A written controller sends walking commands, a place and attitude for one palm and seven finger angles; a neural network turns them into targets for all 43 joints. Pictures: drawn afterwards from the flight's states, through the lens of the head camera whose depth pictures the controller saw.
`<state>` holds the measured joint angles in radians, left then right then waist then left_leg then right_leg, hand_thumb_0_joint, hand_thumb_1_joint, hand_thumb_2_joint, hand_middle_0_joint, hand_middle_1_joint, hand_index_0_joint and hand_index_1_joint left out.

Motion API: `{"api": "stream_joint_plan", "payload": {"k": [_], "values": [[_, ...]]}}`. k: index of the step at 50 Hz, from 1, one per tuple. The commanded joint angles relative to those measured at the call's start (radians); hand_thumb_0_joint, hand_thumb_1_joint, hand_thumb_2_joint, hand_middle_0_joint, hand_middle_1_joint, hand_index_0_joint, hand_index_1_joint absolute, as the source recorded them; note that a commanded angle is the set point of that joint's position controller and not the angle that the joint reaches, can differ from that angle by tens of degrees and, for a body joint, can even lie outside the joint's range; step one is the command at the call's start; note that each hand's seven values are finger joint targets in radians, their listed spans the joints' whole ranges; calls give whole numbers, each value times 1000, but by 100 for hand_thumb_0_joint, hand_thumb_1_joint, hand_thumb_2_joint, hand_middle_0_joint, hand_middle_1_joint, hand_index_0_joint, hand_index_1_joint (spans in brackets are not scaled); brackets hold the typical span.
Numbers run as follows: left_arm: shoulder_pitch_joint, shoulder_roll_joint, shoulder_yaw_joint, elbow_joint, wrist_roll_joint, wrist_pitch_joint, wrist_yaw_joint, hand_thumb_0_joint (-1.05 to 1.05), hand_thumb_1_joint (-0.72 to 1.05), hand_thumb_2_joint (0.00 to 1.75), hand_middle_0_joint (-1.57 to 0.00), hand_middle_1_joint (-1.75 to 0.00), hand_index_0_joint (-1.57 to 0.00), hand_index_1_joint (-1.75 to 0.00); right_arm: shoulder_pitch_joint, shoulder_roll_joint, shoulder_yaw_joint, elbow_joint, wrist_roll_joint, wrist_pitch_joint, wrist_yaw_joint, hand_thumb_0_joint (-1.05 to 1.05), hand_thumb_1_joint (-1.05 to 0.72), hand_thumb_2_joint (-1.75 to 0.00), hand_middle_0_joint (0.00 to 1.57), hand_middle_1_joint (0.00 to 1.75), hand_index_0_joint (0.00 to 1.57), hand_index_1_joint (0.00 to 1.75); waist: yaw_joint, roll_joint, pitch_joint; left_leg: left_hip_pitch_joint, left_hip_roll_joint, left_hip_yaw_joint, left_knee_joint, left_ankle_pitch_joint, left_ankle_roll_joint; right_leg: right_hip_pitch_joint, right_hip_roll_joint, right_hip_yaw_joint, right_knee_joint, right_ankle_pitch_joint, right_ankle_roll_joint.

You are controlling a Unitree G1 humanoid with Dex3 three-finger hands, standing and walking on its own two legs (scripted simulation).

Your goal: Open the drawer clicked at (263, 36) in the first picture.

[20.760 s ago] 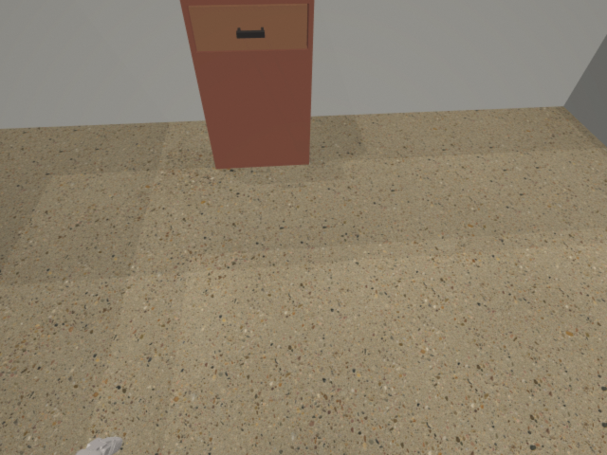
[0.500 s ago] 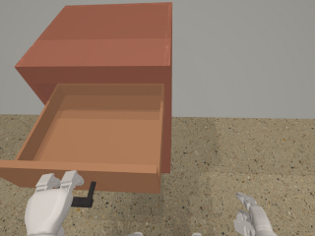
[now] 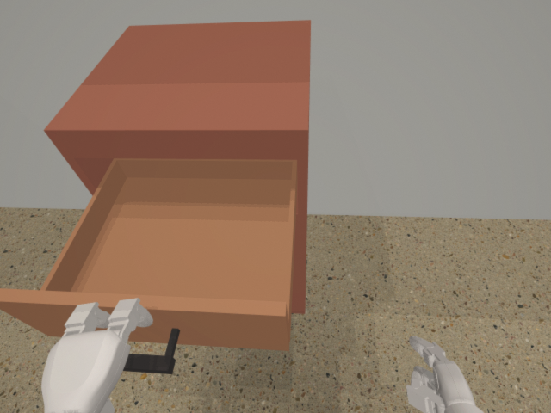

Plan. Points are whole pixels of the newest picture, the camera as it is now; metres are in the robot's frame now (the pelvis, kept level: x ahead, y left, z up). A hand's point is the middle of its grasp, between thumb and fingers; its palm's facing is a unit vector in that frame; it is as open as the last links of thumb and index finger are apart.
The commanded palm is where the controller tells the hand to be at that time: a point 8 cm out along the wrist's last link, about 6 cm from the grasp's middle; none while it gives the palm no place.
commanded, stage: lift the hand off the handle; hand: left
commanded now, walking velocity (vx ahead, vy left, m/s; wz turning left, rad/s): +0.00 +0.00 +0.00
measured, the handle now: (142, 348) +0.21 +0.24 -0.05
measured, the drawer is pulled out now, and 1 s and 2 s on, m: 0.30 0.30 0.30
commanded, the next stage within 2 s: draw the hand back to the body in 1.08 s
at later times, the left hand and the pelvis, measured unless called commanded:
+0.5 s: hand (108, 356) +0.17 +0.23 +0.06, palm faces +0.02 -0.12 -0.99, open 13.8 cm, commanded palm +0.15 +0.22 +0.12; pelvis +0.00 -0.01 +0.02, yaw +0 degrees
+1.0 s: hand (86, 349) +0.17 +0.23 +0.10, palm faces +0.04 -0.11 -0.99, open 13.8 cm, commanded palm +0.15 +0.23 +0.15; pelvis +0.00 +0.00 +0.03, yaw +0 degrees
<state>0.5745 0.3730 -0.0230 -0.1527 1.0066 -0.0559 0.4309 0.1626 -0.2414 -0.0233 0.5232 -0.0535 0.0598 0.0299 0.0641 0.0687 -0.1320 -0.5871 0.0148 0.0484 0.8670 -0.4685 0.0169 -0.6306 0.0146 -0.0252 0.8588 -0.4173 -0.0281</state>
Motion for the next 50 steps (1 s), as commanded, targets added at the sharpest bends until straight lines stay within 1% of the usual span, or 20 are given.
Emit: {"api": "stream_joint_plan", "payload": {"k": [1,3,6,8,9,13,14,15,16,18,19,21,24,26,30,37,42,46,47,50], "values": [[-63,130,80,-259,2,-10,37,0,-50,30,-30,-120,-30,-120,-93,-96,-31,-168,6,-53,-4,0,-90,-90,20,30,20,30,-14,-38,-150,168,2,-47,-123,299,10,70,-5,20,-140,241,-27],[-49,158,107,-263,2,-5,33,0,-50,30,-30,-120,-30,-120,-89,-96,-26,-169,6,-55,-2,0,-90,-90,20,30,20,30,-5,-38,-156,179,1,-47,-128,310,6,74,-5,29,-145,239,-28],[-24,137,84,-288,0,-6,20,0,-50,30,-30,-120,-30,-120,-97,-89,-26,-174,11,-56,-2,0,-90,-90,20,30,20,30,2,-15,-137,187,5,-49,-141,330,5,91,-6,20,-148,250,-30],[-17,156,101,-308,-6,0,15,0,-50,30,-30,-120,-30,-120,-90,-90,-23,-177,11,-57,4,0,-90,-90,20,30,20,30,3,-20,-165,206,4,-48,-137,351,3,94,-7,35,-153,261,-30],[-14,140,89,-299,-9,2,12,0,-50,30,-30,-120,-30,-120,-96,-87,-25,-175,14,-54,2,0,-90,-90,20,30,20,30,-3,-37,-125,191,6,-47,-146,326,4,99,-6,25,-160,254,-28],[0,163,121,-270,-14,23,1,0,-50,30,-30,-120,-30,-120,-98,-89,-19,-174,19,-51,5,0,-90,-90,20,30,20,30,4,-68,-123,187,3,-43,-162,307,5,127,-7,37,-179,267,-23],[13,147,109,-265,-22,29,-6,0,-50,30,-30,-120,-30,-120,-108,-87,-20,-177,27,-50,0,0,-90,-90,20,30,20,30,5,-69,-89,173,4,-41,-174,289,7,147,-8,31,-188,271,-21],[-15,174,129,-263,-17,33,-11,0,-50,30,-30,-120,-30,-120,-112,-91,-16,-174,25,-48,2,0,-90,-90,20,30,20,30,7,-61,-91,174,3,-41,-181,282,5,142,-10,36,-194,256,-21],[-8,153,106,-275,-21,38,-17,0,-50,30,-30,-120,-30,-120,-118,-87,-17,-178,28,-48,0,0,-90,-90,20,30,20,30,9,-46,-86,179,2,-39,-188,280,7,160,-12,35,-200,264,-22],[-39,166,108,-294,-24,46,-35,0,-50,30,-30,-120,-30,-120,-112,-88,-14,-178,28,-49,-1,0,-90,-90,20,30,20,30,10,-44,-111,206,2,-40,-196,291,8,170,-14,40,-211,255,-21],[-20,148,93,-301,-34,44,-44,0,-50,30,-30,-120,-30,-120,-119,-85,-18,-181,33,-52,-5,0,-90,-90,20,30,20,30,12,-41,-96,210,3,-37,-203,294,12,187,-14,42,-220,273,-21],[15,163,108,-306,-43,35,-59,0,-50,30,-30,-120,-30,-120,-114,-85,-16,-182,32,-55,-5,0,-90,-90,20,30,20,30,16,-61,-93,215,1,-35,-204,310,14,206,-17,48,-232,304,-18],[-26,180,120,-322,-39,26,-72,0,-50,30,-30,-120,-30,-120,-115,-86,-16,-176,28,-53,-6,0,-90,-90,20,30,20,30,12,-55,-57,226,0,-38,-216,289,13,193,-18,63,-256,274,-20],[0,196,144,-330,-38,15,-72,0,-50,30,-30,-120,-30,-120,-112,-87,-16,-179,25,-56,-4,0,-90,-90,20,30,20,30,21,-66,-66,235,-2,-36,-216,296,14,205,-20,72,-263,290,-21],[1,191,148,-356,-44,11,-71,0,-50,30,-30,-120,-30,-120,-115,-88,-17,-178,23,-53,0,0,-90,-90,20,30,20,30,22,-34,-73,257,-4,-36,-224,309,12,213,-22,75,-274,301,-22],[-7,212,177,-366,-73,17,-95,0,-50,30,-30,-120,-30,-120,-133,-93,-19,-172,28,-51,-12,0,-90,-90,20,30,20,30,21,-68,-66,275,-8,-39,-246,313,14,260,-30,90,-313,335,-15],[-20,240,196,-375,-91,14,-128,0,-50,30,-30,-120,-30,-120,-140,-94,-16,-170,31,-53,-22,0,-90,-90,20,30,20,30,27,-64,-43,296,-6,-41,-268,304,17,272,-34,89,-344,307,-11],[-20,221,171,-411,-92,2,-147,0,-50,30,-30,-120,-30,-120,-131,-94,-15,-175,30,-55,-19,0,-90,-90,20,30,20,30,34,-30,-56,320,-2,-39,-284,326,17,279,-36,69,-347,302,-12],[-37,218,168,-424,-95,4,-150,0,-50,30,-30,-120,-30,-120,-137,-94,-13,-178,33,-55,-17,0,-90,-90,20,30,20,30,27,-13,-43,330,-2,-45,-286,332,13,270,-32,74,-355,291,-16],[-17,226,176,-414,-87,9,-153,0,-50,30,-30,-120,-30,-120,-127,-93,-14,-175,32,-53,-13,0,-90,-90,20,30,20,30,38,-41,-39,323,4,-40,-295,347,13,279,-30,57,-351,302,-13]]}}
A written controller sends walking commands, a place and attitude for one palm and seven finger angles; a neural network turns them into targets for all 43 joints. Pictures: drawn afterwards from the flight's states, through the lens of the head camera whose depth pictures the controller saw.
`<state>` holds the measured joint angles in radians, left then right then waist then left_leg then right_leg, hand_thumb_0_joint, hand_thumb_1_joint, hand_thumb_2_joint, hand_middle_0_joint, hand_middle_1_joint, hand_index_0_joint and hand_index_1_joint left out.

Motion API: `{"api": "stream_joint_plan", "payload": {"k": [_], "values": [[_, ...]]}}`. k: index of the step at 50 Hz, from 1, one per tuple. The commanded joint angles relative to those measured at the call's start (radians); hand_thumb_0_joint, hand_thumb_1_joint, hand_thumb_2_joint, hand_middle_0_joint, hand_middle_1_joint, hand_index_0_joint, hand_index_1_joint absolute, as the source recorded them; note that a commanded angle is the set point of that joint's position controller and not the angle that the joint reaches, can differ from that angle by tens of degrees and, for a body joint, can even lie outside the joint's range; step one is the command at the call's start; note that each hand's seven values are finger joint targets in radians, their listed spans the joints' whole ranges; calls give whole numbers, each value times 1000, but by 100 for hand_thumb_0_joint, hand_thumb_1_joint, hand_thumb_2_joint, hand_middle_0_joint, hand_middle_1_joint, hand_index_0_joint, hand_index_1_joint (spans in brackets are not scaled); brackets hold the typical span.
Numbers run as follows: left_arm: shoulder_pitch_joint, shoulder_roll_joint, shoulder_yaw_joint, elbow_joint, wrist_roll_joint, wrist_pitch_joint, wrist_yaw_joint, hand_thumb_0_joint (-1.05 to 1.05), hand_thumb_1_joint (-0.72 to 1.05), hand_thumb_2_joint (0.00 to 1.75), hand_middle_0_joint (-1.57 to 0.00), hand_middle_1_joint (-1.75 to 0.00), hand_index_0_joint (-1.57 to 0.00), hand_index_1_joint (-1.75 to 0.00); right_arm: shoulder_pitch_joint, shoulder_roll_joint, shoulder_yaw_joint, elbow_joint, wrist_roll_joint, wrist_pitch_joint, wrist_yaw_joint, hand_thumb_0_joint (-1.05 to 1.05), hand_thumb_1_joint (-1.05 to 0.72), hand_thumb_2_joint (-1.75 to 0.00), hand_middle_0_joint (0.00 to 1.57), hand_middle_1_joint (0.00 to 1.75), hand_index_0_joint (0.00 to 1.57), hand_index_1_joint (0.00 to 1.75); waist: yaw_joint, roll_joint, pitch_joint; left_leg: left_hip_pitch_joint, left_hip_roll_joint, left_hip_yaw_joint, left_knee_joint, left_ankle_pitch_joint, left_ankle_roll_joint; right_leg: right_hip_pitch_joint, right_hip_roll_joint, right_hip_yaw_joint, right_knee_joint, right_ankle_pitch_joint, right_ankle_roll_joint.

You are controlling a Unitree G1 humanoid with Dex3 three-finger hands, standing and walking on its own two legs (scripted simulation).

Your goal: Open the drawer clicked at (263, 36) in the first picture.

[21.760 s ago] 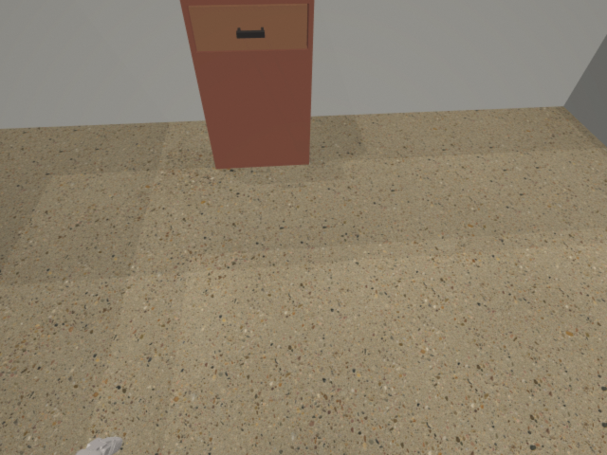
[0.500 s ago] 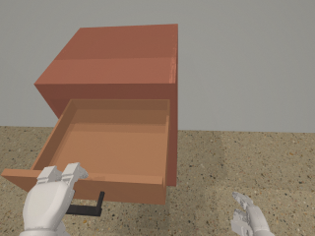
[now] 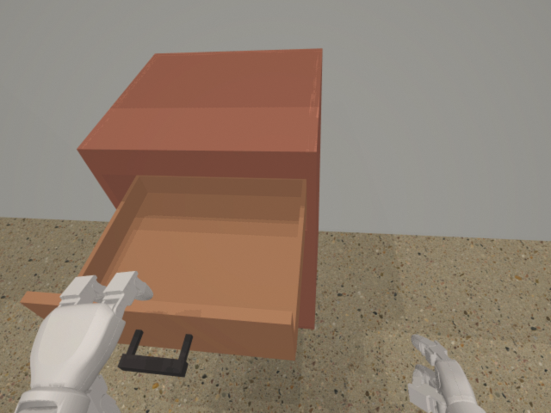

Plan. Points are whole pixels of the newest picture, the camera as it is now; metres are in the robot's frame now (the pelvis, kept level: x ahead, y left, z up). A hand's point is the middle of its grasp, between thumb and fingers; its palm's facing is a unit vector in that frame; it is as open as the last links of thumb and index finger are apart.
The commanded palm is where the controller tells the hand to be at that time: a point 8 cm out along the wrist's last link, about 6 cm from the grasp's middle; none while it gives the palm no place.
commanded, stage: lift the hand off the handle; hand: left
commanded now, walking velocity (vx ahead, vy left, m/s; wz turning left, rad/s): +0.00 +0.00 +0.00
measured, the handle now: (157, 352) +0.21 +0.24 -0.07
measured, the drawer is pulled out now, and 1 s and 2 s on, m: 0.30 0.30 0.30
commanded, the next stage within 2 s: draw the hand back to the body in 0.08 s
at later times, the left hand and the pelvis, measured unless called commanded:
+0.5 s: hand (88, 344) +0.17 +0.26 +0.09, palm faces +0.06 -0.11 -0.99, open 13.8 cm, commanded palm +0.14 +0.25 +0.14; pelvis +0.00 +0.02 +0.00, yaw +0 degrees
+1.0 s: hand (97, 315) +0.18 +0.23 +0.14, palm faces +0.34 -0.86 -0.40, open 13.3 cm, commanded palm +0.13 +0.27 +0.17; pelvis +0.01 +0.01 +0.01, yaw +2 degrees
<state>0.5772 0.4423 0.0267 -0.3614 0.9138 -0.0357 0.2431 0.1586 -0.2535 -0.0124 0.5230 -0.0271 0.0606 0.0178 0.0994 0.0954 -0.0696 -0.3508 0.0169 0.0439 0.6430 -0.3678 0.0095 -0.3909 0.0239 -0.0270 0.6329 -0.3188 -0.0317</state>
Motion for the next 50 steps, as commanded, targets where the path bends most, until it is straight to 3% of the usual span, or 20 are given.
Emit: {"api": "stream_joint_plan", "payload": {"k": [1,7,8,9,12,18,22,24,27,28,32,35,37,38,39,40,41,42,44,50], "values": [[-8,146,121,-197,8,-8,35,0,-50,30,-30,-120,-30,-120,-126,-80,-23,-177,6,-51,1,0,-90,-90,20,30,20,30,3,-92,-94,84,4,-39,-75,255,18,40,-38,56,-122,212,-10],[-1,135,114,-236,12,5,34,0,-50,30,-30,-120,-30,-120,-145,-80,-22,-189,13,-49,10,0,-90,-90,20,30,20,30,10,-55,-109,98,8,-41,-88,285,10,58,-31,64,-120,225,-18],[12,125,100,-240,16,7,34,0,-50,30,-30,-120,-30,-120,-123,-78,-21,-190,10,-48,12,0,-90,-90,20,30,20,30,10,-75,-133,102,11,-36,-82,291,16,56,-33,46,-112,220,-12],[4,129,103,-226,13,7,32,0,-50,30,-30,-120,-30,-120,-130,-78,-21,-185,14,-45,9,0,-90,-90,20,30,20,30,4,-75,-100,94,10,-37,-87,278,13,49,-32,49,-120,213,-12],[-18,179,150,-257,18,6,38,0,-50,30,-30,-120,-30,-120,-143,-84,-17,-187,10,-45,4,0,-90,-90,20,30,20,30,10,-54,-106,106,8,-44,-90,273,11,61,-32,74,-131,216,-19],[-1,151,126,-275,-2,7,17,0,-50,30,-30,-120,-30,-120,-124,-81,-18,-186,14,-45,5,0,-90,-90,20,30,20,30,8,-45,-114,130,19,-43,-97,313,15,63,-36,38,-130,215,-12],[3,166,143,-273,-13,18,-1,0,-50,30,-30,-120,-30,-120,-152,-86,-15,-190,20,-41,1,0,-90,-90,20,30,20,30,13,-52,-79,124,21,-53,-117,302,9,69,-32,54,-148,204,-13],[-29,168,129,-280,-15,20,-13,0,-50,30,-30,-120,-30,-120,-138,-87,-13,-188,20,-36,0,0,-90,-90,20,30,20,30,8,-50,-68,119,24,-48,-130,288,10,69,-37,28,-149,177,-7],[-11,199,173,-280,-19,22,-17,0,-50,30,-30,-120,-30,-120,-155,-89,-10,-192,24,-38,-5,0,-90,-90,20,30,20,30,20,-35,-72,129,22,-56,-137,284,5,84,-32,48,-162,170,-14],[-23,198,163,-302,-14,18,-20,0,-50,30,-30,-120,-30,-120,-132,-89,-8,-191,21,-37,-4,0,-90,-90,20,30,20,30,19,-17,-105,140,25,-49,-136,307,8,92,-37,27,-153,177,-10],[-12,200,179,-296,-38,17,-31,0,-50,30,-30,-120,-30,-120,-154,-90,-11,-191,27,-36,-7,0,-90,-90,20,30,20,30,12,-31,-65,143,27,-56,-142,305,4,87,-32,41,-173,178,-11],[-12,218,191,-298,-38,13,-39,0,-50,30,-30,-120,-30,-120,-128,-94,-14,-188,22,-33,-10,0,-90,-90,20,30,20,30,19,-54,-80,147,29,-49,-146,333,7,103,-38,22,-169,205,-5],[11,229,214,-311,-47,17,-41,0,-50,30,-30,-120,-30,-120,-156,-98,-11,-191,29,-35,-11,0,-90,-90,20,30,20,30,23,-28,-96,159,26,-56,-145,352,0,123,-34,48,-175,233,-10],[5,232,208,-319,-44,18,-44,0,-50,30,-30,-120,-30,-120,-128,-96,-7,-190,25,-32,-10,0,-90,-90,20,30,20,30,21,-27,-115,162,28,-48,-145,369,4,126,-42,23,-168,236,-4],[6,232,214,-305,-53,18,-47,0,-50,30,-30,-120,-30,-120,-135,-96,-12,-185,27,-29,-12,0,-90,-90,20,30,20,30,17,-55,-81,157,28,-49,-147,372,3,119,-40,29,-175,246,-3],[3,-191,94,-243,-788,-15,-88,0,-47,32,-30,-118,-30,-118,-60,-13,-4,-209,55,-102,-42,0,-90,-90,20,30,20,30,-96,-99,-15,271,62,-70,-172,342,22,182,-30,-36,-170,194,0],[-12,-76,128,-266,-816,-51,-93,0,-43,33,-29,-115,-29,-115,-67,-41,-1,-193,57,-152,-64,0,-90,-90,20,30,20,30,-70,-107,-30,274,74,-82,-189,333,22,180,-43,-30,-168,144,4],[23,-25,205,-279,-871,-67,-89,0,-40,34,-29,-113,-29,-113,-84,-39,6,-171,52,-173,-91,0,-90,-90,20,30,20,30,-51,-165,-37,269,70,-85,-208,346,22,205,-44,-37,-195,154,9],[-73,23,225,-404,-895,-101,-79,0,-32,37,-29,-109,-29,-109,-68,-47,16,-155,35,-223,-114,0,-90,-90,20,30,20,30,-47,-49,-65,277,53,-69,-224,395,10,255,-61,-28,-210,220,6],[-63,10,269,-353,-930,-117,-88,0,-12,47,-27,-95,-27,-95,-77,-39,22,-92,24,-271,-110,0,-90,-90,20,30,20,30,-39,19,60,228,37,-55,-260,384,-7,272,-61,-31,-265,260,-7]]}}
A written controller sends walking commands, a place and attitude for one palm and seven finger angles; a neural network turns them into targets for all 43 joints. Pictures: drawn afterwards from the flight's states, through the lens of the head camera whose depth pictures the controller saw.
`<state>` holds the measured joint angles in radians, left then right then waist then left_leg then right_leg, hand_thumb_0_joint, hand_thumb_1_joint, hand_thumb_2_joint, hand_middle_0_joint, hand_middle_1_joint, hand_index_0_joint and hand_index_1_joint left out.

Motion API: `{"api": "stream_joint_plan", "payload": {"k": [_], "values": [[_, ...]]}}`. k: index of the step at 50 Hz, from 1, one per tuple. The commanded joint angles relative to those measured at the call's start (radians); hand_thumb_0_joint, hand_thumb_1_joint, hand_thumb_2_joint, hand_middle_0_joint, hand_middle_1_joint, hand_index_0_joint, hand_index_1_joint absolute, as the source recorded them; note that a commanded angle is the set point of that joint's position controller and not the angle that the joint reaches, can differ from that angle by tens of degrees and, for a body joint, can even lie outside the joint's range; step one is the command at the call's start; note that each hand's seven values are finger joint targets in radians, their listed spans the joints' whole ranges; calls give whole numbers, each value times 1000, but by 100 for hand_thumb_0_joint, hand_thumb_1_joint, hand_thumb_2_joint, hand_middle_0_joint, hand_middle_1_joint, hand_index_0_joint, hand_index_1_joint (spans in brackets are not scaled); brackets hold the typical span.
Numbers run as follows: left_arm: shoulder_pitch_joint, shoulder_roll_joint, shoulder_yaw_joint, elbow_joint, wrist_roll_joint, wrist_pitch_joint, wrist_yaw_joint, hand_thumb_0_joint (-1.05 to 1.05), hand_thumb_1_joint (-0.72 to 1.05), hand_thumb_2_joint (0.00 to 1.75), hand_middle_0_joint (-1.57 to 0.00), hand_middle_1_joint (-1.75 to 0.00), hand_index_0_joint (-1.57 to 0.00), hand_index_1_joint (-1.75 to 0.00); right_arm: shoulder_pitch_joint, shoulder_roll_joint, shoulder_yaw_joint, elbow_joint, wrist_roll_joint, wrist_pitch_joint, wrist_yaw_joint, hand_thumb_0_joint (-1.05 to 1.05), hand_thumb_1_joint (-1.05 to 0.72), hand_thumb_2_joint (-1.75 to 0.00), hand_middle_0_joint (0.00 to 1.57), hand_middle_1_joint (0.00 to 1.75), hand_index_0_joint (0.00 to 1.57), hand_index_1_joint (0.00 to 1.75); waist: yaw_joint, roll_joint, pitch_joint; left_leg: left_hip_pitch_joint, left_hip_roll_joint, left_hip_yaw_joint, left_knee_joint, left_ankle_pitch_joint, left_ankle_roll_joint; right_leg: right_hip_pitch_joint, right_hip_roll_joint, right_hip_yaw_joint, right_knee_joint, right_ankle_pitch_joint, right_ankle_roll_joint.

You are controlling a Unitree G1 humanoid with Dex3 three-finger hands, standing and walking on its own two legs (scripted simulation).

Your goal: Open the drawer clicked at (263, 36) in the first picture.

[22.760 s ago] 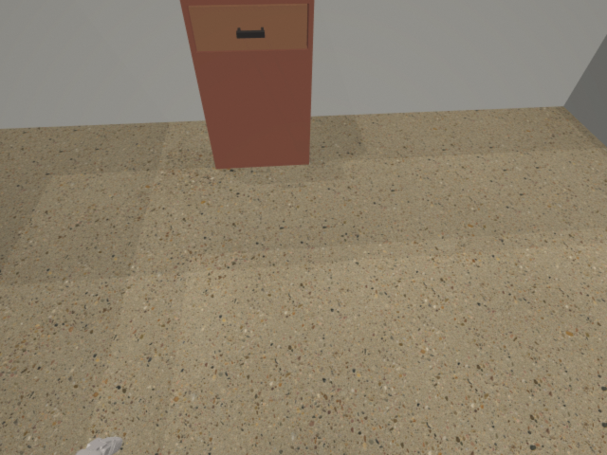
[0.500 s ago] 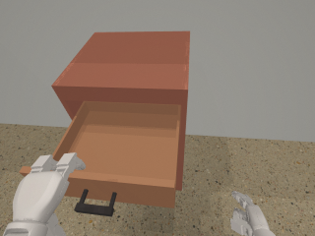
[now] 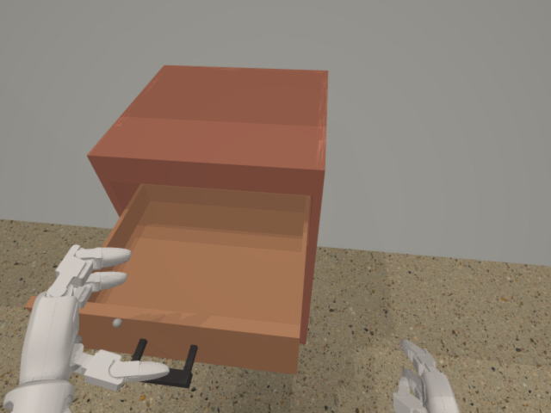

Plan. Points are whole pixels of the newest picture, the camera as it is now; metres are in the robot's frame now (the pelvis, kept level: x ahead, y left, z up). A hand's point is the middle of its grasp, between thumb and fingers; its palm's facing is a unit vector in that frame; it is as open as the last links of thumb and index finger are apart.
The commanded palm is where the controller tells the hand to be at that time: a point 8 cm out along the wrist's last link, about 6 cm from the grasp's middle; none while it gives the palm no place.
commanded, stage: draw the hand back to the body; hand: left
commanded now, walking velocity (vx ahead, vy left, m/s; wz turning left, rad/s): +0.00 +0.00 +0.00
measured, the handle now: (162, 362) +0.21 +0.22 -0.09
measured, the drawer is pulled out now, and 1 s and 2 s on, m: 0.30 0.30 0.30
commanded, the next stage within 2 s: step back with the hand held close in 0.78 s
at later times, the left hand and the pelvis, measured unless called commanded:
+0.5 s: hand (93, 307) +0.18 +0.22 +0.16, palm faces +0.39 -0.82 -0.43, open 9.3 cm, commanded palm +0.13 +0.26 +0.18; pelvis +0.00 -0.02 +0.01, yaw +0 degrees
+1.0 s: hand (89, 304) +0.18 +0.22 +0.17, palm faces +0.39 -0.79 -0.47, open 7.4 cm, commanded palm +0.12 +0.25 +0.18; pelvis -0.02 -0.03 +0.01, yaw +0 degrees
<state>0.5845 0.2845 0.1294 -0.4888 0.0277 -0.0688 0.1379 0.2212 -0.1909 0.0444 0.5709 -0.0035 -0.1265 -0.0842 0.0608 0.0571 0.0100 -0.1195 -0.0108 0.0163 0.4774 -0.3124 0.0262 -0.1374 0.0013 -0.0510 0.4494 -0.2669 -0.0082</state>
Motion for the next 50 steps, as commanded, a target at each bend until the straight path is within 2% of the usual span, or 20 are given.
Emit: {"api": "stream_joint_plan", "payload": {"k": [1,3,8,10,13,15,18,21,23,26,28,29,33,35,37,41,44,45,46,50], "values": [[-65,171,175,-231,-50,-87,13,0,-8,48,-27,-93,-27,-93,-146,-99,-37,-142,0,-87,-6,0,-90,-90,20,30,20,30,3,46,-33,0,65,-26,-96,327,-23,28,-41,-6,-83,215,-29],[-53,147,168,-200,-55,-91,1,0,-1,51,-26,-88,-26,-88,-154,-102,-40,-131,2,-86,0,0,-90,-90,20,30,20,30,-2,42,-14,-1,65,-23,-104,307,-23,22,-34,-5,-97,202,-29],[-39,151,194,-175,-73,-92,-13,0,17,58,-25,-77,-25,-77,-170,-109,-55,-124,5,-79,4,0,-90,-90,20,30,20,30,-2,-25,-49,11,64,-16,-106,301,-12,41,-32,2,-109,227,-20],[-59,178,219,-217,-74,-100,-12,0,23,62,-25,-73,-25,-73,-168,-115,-59,-124,4,-78,5,0,-90,-90,20,30,20,30,0,-4,-96,28,60,-15,-101,320,-10,60,-34,9,-107,251,-21],[-62,186,231,-231,-73,-101,-10,0,34,66,-24,-66,-24,-66,-169,-112,-60,-118,5,-80,6,0,-90,-90,20,30,20,30,-2,26,-108,44,56,-11,-98,351,-13,64,-34,11,-108,278,-20],[-57,186,240,-209,-77,-95,-9,0,41,69,-24,-62,-24,-62,-173,-112,-62,-117,6,-73,6,0,-90,-90,20,30,20,30,0,-12,-90,35,57,-11,-103,338,-11,60,-34,9,-113,274,-17],[-87,198,251,-216,-75,-99,-7,0,51,74,-23,-55,-23,-55,-175,-113,-63,-113,6,-72,2,0,-90,-90,20,30,20,30,-3,27,-77,48,52,-4,-105,320,-10,45,-34,14,-129,256,-16],[-82,200,264,-201,-79,-98,-7,0,62,78,-22,-48,-22,-48,-176,-113,-66,-114,7,-68,2,0,-90,-90,20,30,20,30,0,-25,-84,49,56,-9,-110,327,-9,54,-33,13,-123,266,-13],[-93,205,273,-198,-78,-101,-7,0,69,81,-22,-43,-22,-43,-183,-114,-66,-109,6,-68,2,0,-90,-90,20,30,20,30,0,3,-67,50,51,-3,-110,317,-8,46,-33,16,-136,258,-14],[-84,189,261,-177,-82,-96,-14,0,80,86,-21,-37,-21,-37,-185,-113,-67,-112,7,-63,4,0,-90,-90,20,30,20,30,1,-33,-65,52,54,-3,-110,320,-4,46,-35,20,-136,267,-11],[-86,181,253,-158,-82,-96,-17,0,87,88,-20,-32,-20,-32,-189,-113,-68,-107,8,-61,6,0,-90,-90,20,30,20,30,-3,-11,-40,47,52,3,-113,297,-4,33,-34,24,-150,249,-10],[-90,198,267,-174,-83,-98,-15,0,90,90,-20,-30,-20,-30,-189,-113,-68,-112,7,-61,6,0,-90,-90,20,30,20,30,1,-25,-69,51,50,0,-114,299,-2,50,-37,23,-145,252,-10],[-97,198,262,-174,-83,-99,-15,0,90,90,-20,-30,-20,-30,-196,-110,-66,-108,7,-60,6,0,-90,-90,20,30,20,30,-2,5,-43,51,48,1,-115,267,-3,27,-35,32,-164,214,-11],[-88,202,269,-177,-84,-101,-14,0,90,90,-20,-30,-20,-30,-193,-110,-67,-113,7,-60,5,0,-90,-90,20,30,20,30,2,-28,-64,58,49,0,-113,268,0,35,-33,31,-159,211,-9],[-110,220,278,-211,-79,-104,-11,0,90,90,-20,-30,-20,-30,-198,-112,-66,-112,7,-66,5,0,-90,-90,20,30,20,30,4,34,-69,60,45,-2,-113,277,-5,38,-34,38,-161,218,-14],[-88,203,270,-182,-82,-103,-10,0,90,90,-20,-30,-20,-30,-193,-108,-68,-110,8,-66,6,0,-90,-90,20,30,20,30,2,-21,-73,59,49,-3,-118,270,-2,41,-35,30,-156,209,-8],[-97,198,265,-164,-81,-104,-11,0,90,90,-20,-30,-20,-30,-195,-109,-67,-108,8,-66,5,0,-90,-90,20,30,20,30,1,-16,-43,51,47,-5,-122,250,-2,26,-34,30,-168,181,-9],[-234,344,421,-273,-77,-152,5,0,90,90,-20,-30,-20,-30,-162,-134,-62,-155,17,-40,2,0,-90,-90,20,30,20,30,-38,-67,75,-33,54,-40,-93,157,6,-98,-72,158,-221,210,-11],[-133,255,362,-176,-70,-157,-4,0,90,90,-20,-30,-20,-30,-157,-119,-68,-124,8,-23,4,0,-90,-90,20,30,20,30,-49,-134,43,-29,52,-45,-61,136,11,-100,-95,151,-225,199,-10],[1,203,315,-195,-58,-164,-11,0,90,90,-20,-30,-20,-30,-166,-136,-84,-157,11,3,13,0,-90,-90,20,30,20,30,-47,-45,-102,-20,59,-25,-54,213,13,-37,-115,140,-153,292,-10]]}}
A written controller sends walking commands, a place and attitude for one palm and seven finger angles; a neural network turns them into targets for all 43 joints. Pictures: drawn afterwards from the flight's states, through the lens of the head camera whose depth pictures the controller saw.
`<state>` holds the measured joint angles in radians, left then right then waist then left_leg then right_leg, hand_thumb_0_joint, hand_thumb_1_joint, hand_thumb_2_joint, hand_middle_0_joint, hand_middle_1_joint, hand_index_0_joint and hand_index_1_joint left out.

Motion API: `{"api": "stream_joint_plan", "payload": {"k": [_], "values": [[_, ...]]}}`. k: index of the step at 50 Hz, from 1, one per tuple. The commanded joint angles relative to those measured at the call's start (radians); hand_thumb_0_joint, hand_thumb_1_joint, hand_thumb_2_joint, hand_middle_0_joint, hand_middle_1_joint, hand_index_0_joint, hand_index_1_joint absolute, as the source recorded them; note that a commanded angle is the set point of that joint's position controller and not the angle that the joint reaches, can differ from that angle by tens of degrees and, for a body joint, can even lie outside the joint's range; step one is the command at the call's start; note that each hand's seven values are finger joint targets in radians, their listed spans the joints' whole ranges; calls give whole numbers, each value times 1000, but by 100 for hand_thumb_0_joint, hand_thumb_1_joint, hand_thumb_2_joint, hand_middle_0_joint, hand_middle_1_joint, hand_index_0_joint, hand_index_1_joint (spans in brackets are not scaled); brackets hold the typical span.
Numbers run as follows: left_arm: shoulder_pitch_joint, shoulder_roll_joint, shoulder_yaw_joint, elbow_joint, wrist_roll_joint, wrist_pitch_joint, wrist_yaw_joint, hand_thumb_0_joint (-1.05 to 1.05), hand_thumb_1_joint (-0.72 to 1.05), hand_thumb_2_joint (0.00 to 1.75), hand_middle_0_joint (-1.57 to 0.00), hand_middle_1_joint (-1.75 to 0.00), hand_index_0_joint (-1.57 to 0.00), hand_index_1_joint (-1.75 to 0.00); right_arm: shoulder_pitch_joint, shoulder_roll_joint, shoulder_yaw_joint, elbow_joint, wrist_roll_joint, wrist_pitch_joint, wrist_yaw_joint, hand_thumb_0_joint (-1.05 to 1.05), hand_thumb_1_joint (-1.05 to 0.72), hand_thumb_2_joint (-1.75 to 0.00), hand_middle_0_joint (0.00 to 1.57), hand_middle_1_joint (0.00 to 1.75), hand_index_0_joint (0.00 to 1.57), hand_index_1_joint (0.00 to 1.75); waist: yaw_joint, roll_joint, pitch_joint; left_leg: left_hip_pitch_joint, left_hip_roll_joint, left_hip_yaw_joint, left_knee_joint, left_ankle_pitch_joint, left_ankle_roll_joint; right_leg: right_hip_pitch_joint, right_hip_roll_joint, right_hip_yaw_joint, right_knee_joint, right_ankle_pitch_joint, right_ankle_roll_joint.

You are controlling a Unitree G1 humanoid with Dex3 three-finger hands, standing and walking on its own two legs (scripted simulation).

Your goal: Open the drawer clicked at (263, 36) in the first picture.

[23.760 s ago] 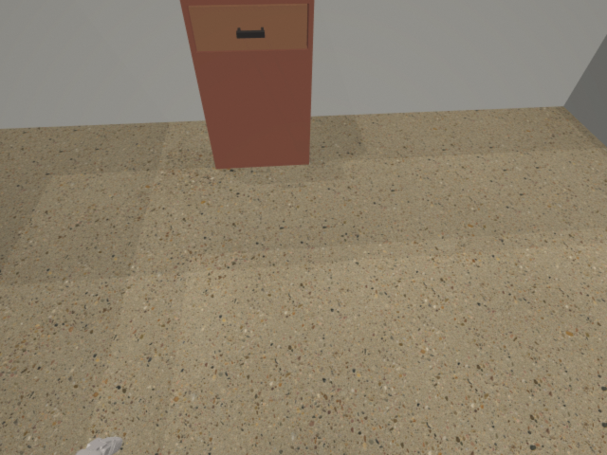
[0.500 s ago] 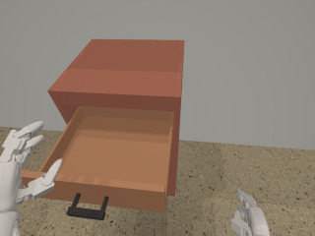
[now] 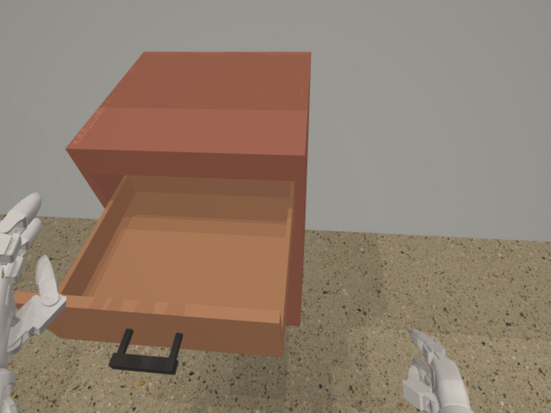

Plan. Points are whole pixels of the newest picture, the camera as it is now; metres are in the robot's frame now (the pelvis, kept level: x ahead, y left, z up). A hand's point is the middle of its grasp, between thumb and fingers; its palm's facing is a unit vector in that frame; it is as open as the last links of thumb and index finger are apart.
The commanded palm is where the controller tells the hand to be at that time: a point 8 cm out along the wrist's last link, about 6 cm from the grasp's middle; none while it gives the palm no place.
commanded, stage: step back with the hand held close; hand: left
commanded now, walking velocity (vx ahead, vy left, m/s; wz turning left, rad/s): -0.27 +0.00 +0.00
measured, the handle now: (148, 350) +0.22 +0.25 -0.09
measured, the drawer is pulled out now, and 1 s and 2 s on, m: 0.30 0.30 0.30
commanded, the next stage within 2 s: stop stepping back and stand still in 1.18 s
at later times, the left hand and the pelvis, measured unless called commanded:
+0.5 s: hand (25, 354) +0.14 +0.26 +0.15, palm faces +0.38 -0.78 -0.50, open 7.4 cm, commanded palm +0.07 +0.30 +0.17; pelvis -0.05 +0.02 -0.02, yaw +1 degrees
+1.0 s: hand out of the picture +0.08 +0.22 +0.15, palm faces +0.29 -0.83 -0.47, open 7.4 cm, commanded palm +0.00 +0.28 +0.17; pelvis -0.13 +0.00 -0.01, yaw +0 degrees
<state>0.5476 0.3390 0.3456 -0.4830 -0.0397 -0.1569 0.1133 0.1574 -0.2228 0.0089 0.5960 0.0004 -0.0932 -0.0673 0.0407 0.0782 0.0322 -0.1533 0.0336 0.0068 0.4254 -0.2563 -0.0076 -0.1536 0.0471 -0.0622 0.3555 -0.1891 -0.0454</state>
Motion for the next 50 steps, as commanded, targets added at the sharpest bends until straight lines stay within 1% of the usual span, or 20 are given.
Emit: {"api": "stream_joint_plan", "payload": {"k": [1,6,12,23,25,27,28,29,31,32,34,36,37,38,40,43,45,47,48,50], "values": [[58,151,100,-214,9,-77,15,0,90,90,-20,-30,-20,-30,-100,-109,-52,-186,8,-23,-3,0,-90,-90,20,30,20,30,-27,-56,-147,5,22,-17,-7,188,47,-3,-160,143,-38,246,28],[128,188,142,-273,9,-81,32,0,90,90,-20,-30,-20,-30,-102,-100,-71,-215,12,-2,-11,0,-90,-90,20,30,20,30,-34,-96,-218,-24,48,-42,8,354,41,34,-147,103,48,366,34],[158,217,165,-351,6,-89,45,0,90,90,-20,-30,-20,-30,-97,-101,-74,-225,10,-5,-16,0,-90,-90,20,30,20,30,-34,14,-223,-84,77,-84,-6,400,37,19,-126,75,124,298,26],[127,162,135,-369,22,-96,102,0,90,90,-20,-30,-20,-30,-24,-105,-65,-188,-35,-80,-40,0,-90,-90,20,30,20,30,-50,72,-123,-381,177,-170,-57,63,88,6,-78,73,287,-112,32],[113,158,131,-366,18,-93,102,0,90,90,-20,-30,-20,-30,-21,-104,-66,-186,-31,-85,-40,0,-90,-90,20,30,20,30,-57,-10,-125,-368,118,-145,43,-7,66,-29,-121,153,190,19,9],[61,181,137,-381,17,-93,103,0,90,90,-20,-30,-20,-30,2,-105,-77,-179,-27,-81,-38,0,-90,-90,20,30,20,30,-76,-159,-103,-280,3,-89,213,-229,26,-206,-240,335,-16,-79,-61],[50,175,126,-362,12,-93,98,0,90,90,-20,-30,-20,-30,8,-109,-79,-164,-15,-77,-31,0,-90,-90,20,30,20,30,-77,-212,-120,-172,-46,-50,355,-221,11,-303,-322,409,-98,-183,-99],[42,183,129,-354,9,-92,95,0,90,90,-20,-30,-20,-30,-2,-90,-68,-155,-10,-72,-20,0,-90,-90,20,30,20,30,-67,-248,-142,-117,-49,-36,414,-173,14,-310,-366,387,-117,-170,-115],[47,189,145,-350,6,-95,86,0,90,90,-20,-30,-20,-30,-34,-71,-49,-155,-6,-71,-12,0,-90,-90,20,30,20,30,-66,-230,-138,-109,-22,-42,254,-138,27,-239,-326,279,-48,-31,-84],[52,200,157,-344,6,-90,84,0,90,90,-20,-30,-20,-30,-49,-75,-48,-153,-4,-70,-16,0,-90,-90,20,30,20,30,-64,-162,-115,-104,-5,-48,104,-94,31,-233,-274,240,1,-31,-52],[64,196,150,-373,18,-106,81,0,90,90,-20,-30,-20,-30,-70,-102,-53,-172,-4,-70,-18,0,-90,-90,20,30,20,30,-47,54,-89,-239,143,-199,-97,-4,84,-138,-112,129,169,-58,41],[98,194,172,-339,29,-112,84,0,90,90,-20,-30,-20,-30,-82,-93,-56,-190,-4,-81,-16,0,-90,-90,20,30,20,30,-48,147,-106,-484,246,-259,-202,-183,122,27,-63,65,383,-159,54],[77,200,172,-354,28,-110,86,0,90,90,-20,-30,-20,-30,-86,-86,-59,-187,-6,-84,-21,0,-90,-90,20,30,20,30,-48,134,-89,-487,252,-251,-178,-99,130,9,-64,77,410,-148,51],[81,196,165,-368,20,-111,82,0,90,90,-20,-30,-20,-30,-66,-90,-63,-180,-8,-88,-18,0,-90,-90,20,30,20,30,-46,53,-105,-423,244,-229,-111,61,126,-17,-65,82,382,-128,50],[125,180,154,-359,8,-112,66,0,90,90,-20,-30,-20,-30,-65,-104,-70,-166,-3,-96,-8,0,-90,-90,20,30,20,30,-39,18,-144,-291,209,-168,-3,268,98,-48,-87,82,260,-19,47],[93,186,148,-376,3,-128,56,0,90,90,-20,-30,-20,-30,-69,-111,-63,-154,-4,-95,-3,0,-90,-90,20,30,20,30,-49,28,-164,-253,147,-111,63,328,58,-25,-121,117,173,273,29],[120,197,154,-348,-10,-122,49,0,90,90,-20,-30,-20,-30,-52,-99,-83,-161,17,-83,7,0,-90,-90,20,30,20,30,-55,-144,-253,-202,33,-32,223,140,13,-55,-251,268,76,346,-36],[133,239,198,-337,-13,-118,60,0,90,90,-20,-30,-20,-30,-52,-87,-98,-146,20,-60,11,0,-90,-90,20,30,20,30,-44,-248,-240,-190,-61,-27,522,-176,-6,-196,-404,403,-80,217,-134],[138,227,186,-341,-10,-110,63,0,90,90,-20,-30,-20,-30,-69,-59,-81,-154,14,-46,10,0,-90,-90,20,30,20,30,-43,-267,-222,-236,-45,-62,579,-236,-1,-176,-415,365,-69,217,-153],[152,208,185,-339,-1,-105,64,0,90,90,-20,-30,-20,-30,-92,-39,-53,-164,4,-28,0,0,-90,-90,20,30,20,30,-52,-236,-174,-234,-21,-51,413,-226,4,-157,-332,257,-17,290,-107]]}}
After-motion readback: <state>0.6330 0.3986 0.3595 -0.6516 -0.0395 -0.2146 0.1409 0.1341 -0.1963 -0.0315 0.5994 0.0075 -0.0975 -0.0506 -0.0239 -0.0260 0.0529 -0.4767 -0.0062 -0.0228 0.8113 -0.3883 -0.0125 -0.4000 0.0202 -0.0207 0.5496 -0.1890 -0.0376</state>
